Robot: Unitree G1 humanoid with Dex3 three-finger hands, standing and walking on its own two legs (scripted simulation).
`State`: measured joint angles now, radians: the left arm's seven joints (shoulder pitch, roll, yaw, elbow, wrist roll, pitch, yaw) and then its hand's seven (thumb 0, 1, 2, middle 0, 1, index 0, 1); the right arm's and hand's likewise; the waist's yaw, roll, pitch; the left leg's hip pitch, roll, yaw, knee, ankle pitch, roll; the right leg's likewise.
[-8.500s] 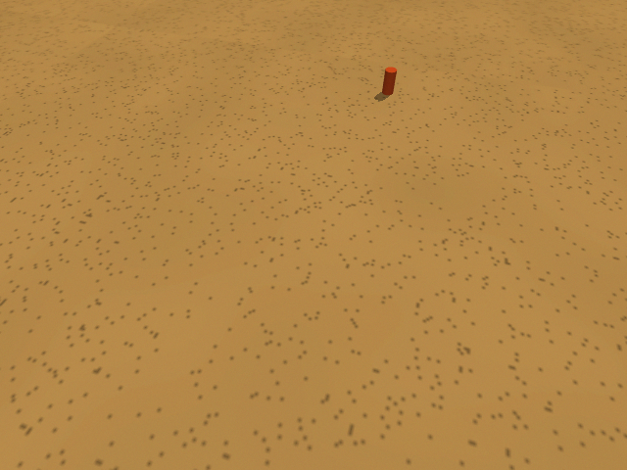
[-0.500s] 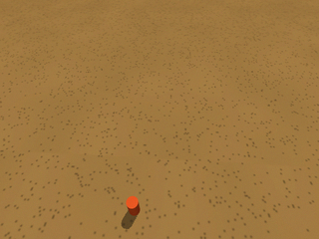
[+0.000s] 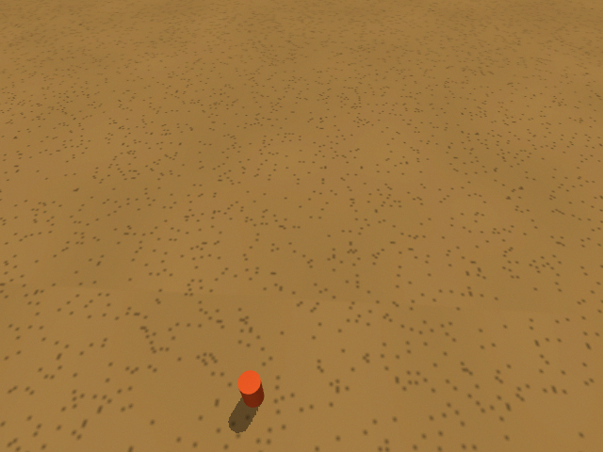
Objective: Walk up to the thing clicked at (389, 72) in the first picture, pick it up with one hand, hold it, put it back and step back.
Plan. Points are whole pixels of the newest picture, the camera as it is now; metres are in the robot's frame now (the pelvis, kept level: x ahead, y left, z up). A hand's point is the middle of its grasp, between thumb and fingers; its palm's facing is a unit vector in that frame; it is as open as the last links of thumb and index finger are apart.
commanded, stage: stand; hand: left
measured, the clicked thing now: (251, 389) +0.40 +0.16 -0.71
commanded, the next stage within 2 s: go down in 0.24 s
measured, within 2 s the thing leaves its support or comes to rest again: neither
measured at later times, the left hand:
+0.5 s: hand out of the picture +0.13 +0.25 -0.16, palm faces +0.05 -0.95 -0.32, open 9.1 cm
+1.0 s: hand out of the picture +0.15 +0.27 -0.20, palm faces +0.06 -0.95 -0.32, open 17.1 cm
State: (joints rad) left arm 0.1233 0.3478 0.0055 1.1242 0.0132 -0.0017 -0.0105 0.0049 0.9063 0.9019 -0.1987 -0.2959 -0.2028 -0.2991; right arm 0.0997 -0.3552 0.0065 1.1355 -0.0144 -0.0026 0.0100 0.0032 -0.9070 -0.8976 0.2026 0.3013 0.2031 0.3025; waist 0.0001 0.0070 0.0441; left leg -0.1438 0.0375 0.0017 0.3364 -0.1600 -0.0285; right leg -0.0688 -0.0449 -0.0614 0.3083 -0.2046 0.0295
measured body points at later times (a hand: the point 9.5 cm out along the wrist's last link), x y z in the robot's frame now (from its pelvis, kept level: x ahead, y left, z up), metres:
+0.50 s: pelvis -0.01 +0.00 -0.01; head +0.04 +0.00 +0.44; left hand +0.13 +0.30 -0.14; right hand +0.09 -0.28 -0.13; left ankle +0.02 +0.14 -0.75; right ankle -0.02 -0.13 -0.75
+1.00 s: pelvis -0.01 +0.01 -0.07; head +0.06 +0.02 +0.38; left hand +0.15 +0.32 -0.17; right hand +0.12 -0.26 -0.16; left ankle +0.01 +0.14 -0.75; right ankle -0.02 -0.13 -0.75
